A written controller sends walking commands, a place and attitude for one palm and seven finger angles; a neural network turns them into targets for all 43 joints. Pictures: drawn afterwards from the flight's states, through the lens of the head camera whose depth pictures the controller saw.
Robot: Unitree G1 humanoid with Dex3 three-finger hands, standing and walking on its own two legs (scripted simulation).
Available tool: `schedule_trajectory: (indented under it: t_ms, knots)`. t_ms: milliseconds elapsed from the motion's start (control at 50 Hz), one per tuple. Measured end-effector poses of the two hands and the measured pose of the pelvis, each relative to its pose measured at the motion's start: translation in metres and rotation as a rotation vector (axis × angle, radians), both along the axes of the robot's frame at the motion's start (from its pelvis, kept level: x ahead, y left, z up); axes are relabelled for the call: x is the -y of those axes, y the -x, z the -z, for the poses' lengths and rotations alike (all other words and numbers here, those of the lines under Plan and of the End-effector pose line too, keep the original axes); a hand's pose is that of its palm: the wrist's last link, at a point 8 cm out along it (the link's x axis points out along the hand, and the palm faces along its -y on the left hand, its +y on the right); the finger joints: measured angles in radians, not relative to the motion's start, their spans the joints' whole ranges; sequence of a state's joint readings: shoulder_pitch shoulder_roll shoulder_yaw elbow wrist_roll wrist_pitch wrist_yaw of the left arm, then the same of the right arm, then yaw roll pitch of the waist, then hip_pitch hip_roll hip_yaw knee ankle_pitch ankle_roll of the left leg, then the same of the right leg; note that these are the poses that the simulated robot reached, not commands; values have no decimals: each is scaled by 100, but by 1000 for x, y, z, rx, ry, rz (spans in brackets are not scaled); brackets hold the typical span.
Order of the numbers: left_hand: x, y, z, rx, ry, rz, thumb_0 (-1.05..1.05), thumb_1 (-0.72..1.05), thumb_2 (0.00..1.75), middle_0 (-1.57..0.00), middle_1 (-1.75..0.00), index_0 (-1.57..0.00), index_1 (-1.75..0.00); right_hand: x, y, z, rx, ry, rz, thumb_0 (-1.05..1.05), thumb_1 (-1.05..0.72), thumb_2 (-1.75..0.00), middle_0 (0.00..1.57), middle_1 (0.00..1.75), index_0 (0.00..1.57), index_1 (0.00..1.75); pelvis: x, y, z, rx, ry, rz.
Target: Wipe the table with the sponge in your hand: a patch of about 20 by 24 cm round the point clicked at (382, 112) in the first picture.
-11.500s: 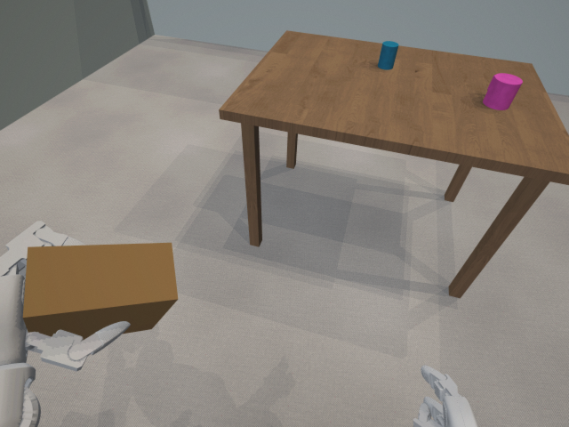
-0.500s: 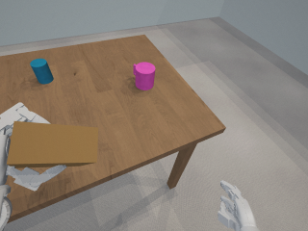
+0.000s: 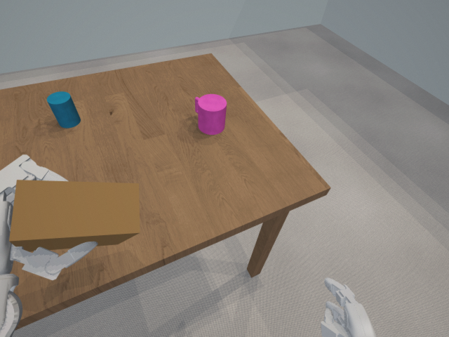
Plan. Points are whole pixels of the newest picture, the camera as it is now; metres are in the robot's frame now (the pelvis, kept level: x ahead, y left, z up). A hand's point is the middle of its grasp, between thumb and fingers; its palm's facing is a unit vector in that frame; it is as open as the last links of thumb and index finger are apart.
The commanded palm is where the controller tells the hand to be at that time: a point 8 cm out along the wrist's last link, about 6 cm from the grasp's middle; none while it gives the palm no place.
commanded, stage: look again from close up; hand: left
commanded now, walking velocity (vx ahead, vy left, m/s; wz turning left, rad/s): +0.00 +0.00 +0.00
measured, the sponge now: (95, 218) +0.24 +0.20 +0.14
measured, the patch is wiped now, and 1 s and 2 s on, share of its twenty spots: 0.00 0.00 0.00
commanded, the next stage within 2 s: turn the palm down, sponge in hand in 0.10 s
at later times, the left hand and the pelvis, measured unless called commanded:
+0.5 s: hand (74, 217) +0.23 +0.23 +0.15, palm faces +0.27 -0.76 -0.59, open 10.2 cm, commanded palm +0.17 +0.27 +0.17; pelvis -0.01 -0.03 -0.01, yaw +0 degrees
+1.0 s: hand (84, 224) +0.23 +0.21 +0.14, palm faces +0.31 -0.49 -0.81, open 10.2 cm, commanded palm +0.18 +0.24 +0.17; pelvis +0.01 -0.08 -0.03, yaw +1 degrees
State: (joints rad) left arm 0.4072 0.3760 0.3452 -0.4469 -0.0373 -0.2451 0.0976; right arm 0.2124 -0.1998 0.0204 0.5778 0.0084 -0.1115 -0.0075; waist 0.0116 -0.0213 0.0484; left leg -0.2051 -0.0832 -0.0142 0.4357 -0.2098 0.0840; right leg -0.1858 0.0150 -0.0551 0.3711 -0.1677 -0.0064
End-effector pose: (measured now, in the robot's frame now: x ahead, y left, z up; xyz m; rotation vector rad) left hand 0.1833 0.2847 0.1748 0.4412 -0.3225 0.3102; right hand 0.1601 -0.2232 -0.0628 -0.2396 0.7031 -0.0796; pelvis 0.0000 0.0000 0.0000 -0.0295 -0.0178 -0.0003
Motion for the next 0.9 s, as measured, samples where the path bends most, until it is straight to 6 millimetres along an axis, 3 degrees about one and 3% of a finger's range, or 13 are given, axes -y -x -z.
schedule_trajectory:
  t_ms: [200, 260, 320, 360, 440, 520, 660, 760, 820, 900]
  knots:
    - [6, 12, 1, -28, 7, -28, -1, -51, 102, -73, -134, -74, -134, 11, -1, 0, 7, 7, 10, 2, -90, -90, 21, 30, 21, 30, 6, 3, 0, 7, -7, 0]
    - [-1, -2, -24, 27, -161, -27, -1, -51, 102, -73, -134, -74, -134, 7, -1, 5, -8, 38, -75, 1, -90, -90, 20, 30, 20, 30, 14, 8, 4, 6, -16, -36]
    - [-23, -19, -42, 27, -103, -116, -1, -51, 102, -73, -134, -74, -134, 10, -5, 13, -23, 19, -111, 2, -90, -90, 21, 30, 21, 30, 20, 12, 6, 15, -27, -30]
    - [-27, -25, -41, -34, -60, -157, -1, -51, 102, -73, -134, -74, -134, 14, -8, 14, -1, -12, -93, 2, -90, -90, 21, 30, 21, 30, 22, 12, 7, 19, -30, -16]
    - [1, -23, -20, -209, -148, -113, -1, -50, 102, -73, -134, -74, -134, 24, -15, 11, 57, -49, -66, 2, -90, -90, 21, 30, 21, 30, 27, 12, 9, 13, -36, 4]
    - [25, -8, -2, -248, -186, -32, -1, -50, 102, -73, -134, -74, -134, 39, -17, 12, 61, -22, -52, 2, -90, -90, 21, 30, 21, 30, 39, 11, 12, -6, -42, 8]
    - [8, 15, -11, -173, -264, -248, -1, -50, 102, -73, -134, -74, -134, 69, -19, 30, -14, 42, -71, 1, -90, -90, 21, 30, 21, 30, 60, 7, 20, -27, -32, -34]
    - [8, 7, 1, -313, -300, -299, -1, -50, 102, -73, -134, -74, -134, 81, -23, 41, -30, 39, -44, 2, -90, -90, 21, 30, 21, 30, 69, 3, 23, -37, -35, -43]
    - [26, -3, 7, -363, -357, -233, -1, -50, 102, -73, -134, -74, -134, 84, -27, 43, -18, 25, -22, 2, -90, -90, 21, 30, 21, 30, 73, 0, 24, -45, -41, -35]
    - [50, -10, 2, -327, -433, -151, -1, -50, 102, -73, -134, -74, -134, 86, -32, 42, 3, 5, -1, 2, -90, -90, 21, 30, 21, 30, 78, -6, 26, -56, -49, -22]
